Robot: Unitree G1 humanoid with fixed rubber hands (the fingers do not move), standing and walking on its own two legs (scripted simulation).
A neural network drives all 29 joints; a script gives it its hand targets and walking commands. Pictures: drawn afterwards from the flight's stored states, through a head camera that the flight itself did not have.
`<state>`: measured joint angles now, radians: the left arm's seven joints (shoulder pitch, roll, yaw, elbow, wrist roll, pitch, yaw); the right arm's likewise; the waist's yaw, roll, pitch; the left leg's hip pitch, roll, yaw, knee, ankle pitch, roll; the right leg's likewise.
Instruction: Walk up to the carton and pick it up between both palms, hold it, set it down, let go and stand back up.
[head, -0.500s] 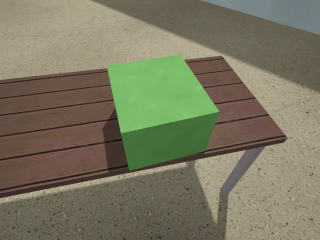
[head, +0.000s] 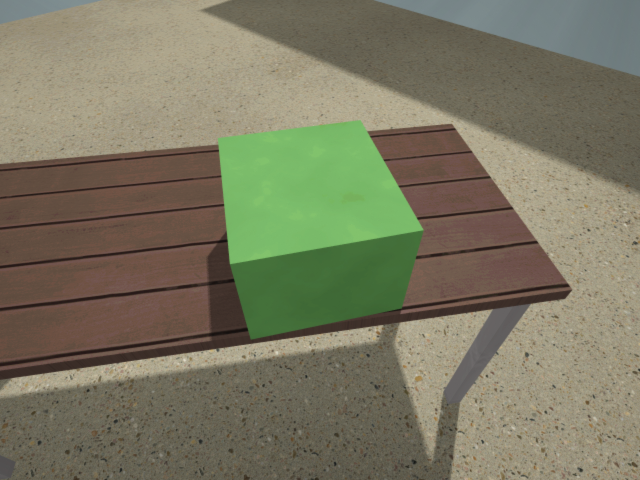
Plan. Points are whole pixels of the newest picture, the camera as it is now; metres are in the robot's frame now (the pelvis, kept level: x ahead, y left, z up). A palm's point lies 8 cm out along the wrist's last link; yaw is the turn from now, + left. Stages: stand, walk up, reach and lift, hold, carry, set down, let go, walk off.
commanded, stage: walk up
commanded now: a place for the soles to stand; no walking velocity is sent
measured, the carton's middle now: (309, 222) +0.56 +0.03 -0.03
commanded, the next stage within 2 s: none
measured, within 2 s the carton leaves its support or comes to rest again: neither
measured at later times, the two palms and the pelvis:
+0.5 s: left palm out of the picture +0.03 +0.25 -0.14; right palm out of the picture +0.06 -0.24 -0.13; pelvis +0.03 +0.01 +0.00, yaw +1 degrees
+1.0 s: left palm out of the picture +0.04 +0.26 -0.14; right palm out of the picture +0.04 -0.24 -0.13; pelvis +0.02 +0.00 +0.00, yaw +2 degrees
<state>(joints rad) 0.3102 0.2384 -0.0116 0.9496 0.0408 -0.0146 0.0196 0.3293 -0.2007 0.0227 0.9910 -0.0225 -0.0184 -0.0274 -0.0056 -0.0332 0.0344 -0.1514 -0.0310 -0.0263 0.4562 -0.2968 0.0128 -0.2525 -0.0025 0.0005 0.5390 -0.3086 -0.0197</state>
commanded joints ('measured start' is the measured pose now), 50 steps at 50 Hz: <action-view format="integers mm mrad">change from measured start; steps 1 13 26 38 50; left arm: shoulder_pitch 63 19 38 14 -149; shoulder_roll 114 114 103 108 170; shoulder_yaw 28 34 6 1 38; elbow -29 -7 11 32 -62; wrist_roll -2 -4 -13 -20 35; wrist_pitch -29 0 -4 -2 49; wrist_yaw -1 4 10 9 -24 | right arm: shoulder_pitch -22 72 -25 -8 256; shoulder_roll -142 -100 -140 -135 -244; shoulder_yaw -24 -16 -7 -3 -56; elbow -44 -21 -30 -3 43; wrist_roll -10 -10 1 4 -14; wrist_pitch -19 -16 -11 -6 -10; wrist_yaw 3 4 -7 -5 -52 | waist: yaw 20 -23 2 -1 -96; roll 94 -30 75 36 105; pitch -21 63 -35 23 106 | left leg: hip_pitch -78 -28 -5 -59 159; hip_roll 132 78 136 107 395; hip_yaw -100 -63 -111 -93 -556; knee -12 19 -28 -28 -209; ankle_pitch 245 41 395 244 30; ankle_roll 70 42 63 51 214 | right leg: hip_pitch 134 -6 133 117 -359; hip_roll -74 -122 -78 -94 -20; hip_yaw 113 139 58 83 10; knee -66 -168 -96 -131 235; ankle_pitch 271 35 259 237 -233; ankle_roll -52 -80 -29 -52 35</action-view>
